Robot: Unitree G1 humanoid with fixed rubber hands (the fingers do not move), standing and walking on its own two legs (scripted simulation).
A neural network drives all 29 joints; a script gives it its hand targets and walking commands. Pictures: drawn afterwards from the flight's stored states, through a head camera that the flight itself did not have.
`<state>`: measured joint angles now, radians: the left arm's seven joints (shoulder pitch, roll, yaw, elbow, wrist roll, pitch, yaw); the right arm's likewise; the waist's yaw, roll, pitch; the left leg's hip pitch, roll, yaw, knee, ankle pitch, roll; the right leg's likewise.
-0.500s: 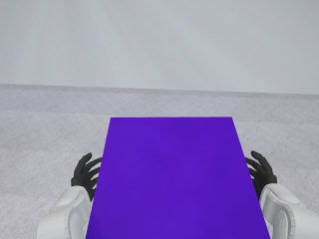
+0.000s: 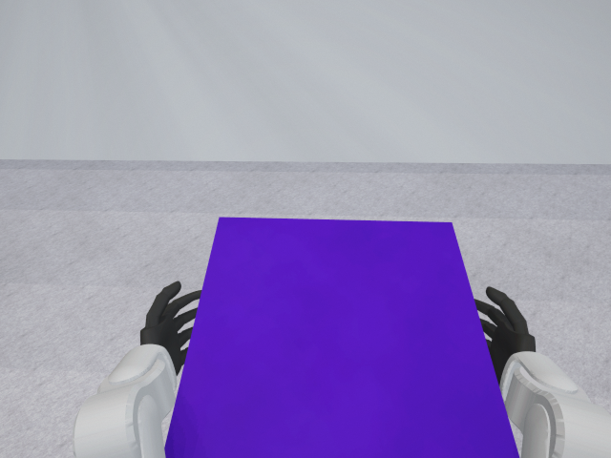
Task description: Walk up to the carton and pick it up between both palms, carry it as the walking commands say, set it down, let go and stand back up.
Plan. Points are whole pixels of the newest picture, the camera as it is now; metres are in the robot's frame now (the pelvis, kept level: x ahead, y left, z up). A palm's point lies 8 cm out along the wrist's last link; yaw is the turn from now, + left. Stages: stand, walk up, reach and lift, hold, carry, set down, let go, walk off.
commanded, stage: carry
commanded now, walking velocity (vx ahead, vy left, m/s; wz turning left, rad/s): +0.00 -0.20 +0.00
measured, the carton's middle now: (330, 362) +0.25 -0.01 +0.00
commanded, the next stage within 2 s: none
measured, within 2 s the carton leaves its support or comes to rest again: neither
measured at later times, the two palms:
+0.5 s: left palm (251, 391) +0.18 +0.08 +0.10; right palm out of the picture +0.19 -0.31 +0.10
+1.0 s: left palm (405, 454) +0.12 -0.07 +0.09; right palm out of the picture +0.14 -0.45 +0.10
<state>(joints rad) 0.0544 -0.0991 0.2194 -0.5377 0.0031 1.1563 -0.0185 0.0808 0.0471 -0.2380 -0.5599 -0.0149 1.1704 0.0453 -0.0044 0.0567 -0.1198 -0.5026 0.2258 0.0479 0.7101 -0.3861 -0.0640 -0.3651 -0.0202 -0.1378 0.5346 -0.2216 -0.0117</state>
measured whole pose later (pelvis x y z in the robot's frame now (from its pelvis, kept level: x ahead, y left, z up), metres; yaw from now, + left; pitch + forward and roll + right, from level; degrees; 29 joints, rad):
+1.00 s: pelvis -0.08 -0.27 +0.01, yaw +1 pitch +4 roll -1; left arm 0.11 -0.07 0.24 -0.60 0.00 1.17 -0.03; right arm 0.09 0.10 -0.22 -0.55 -0.02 1.16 0.05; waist 0.01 -0.01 -0.12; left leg -0.33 0.11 0.14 0.53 -0.26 0.00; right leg -0.55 0.00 -0.09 0.96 -0.40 -0.01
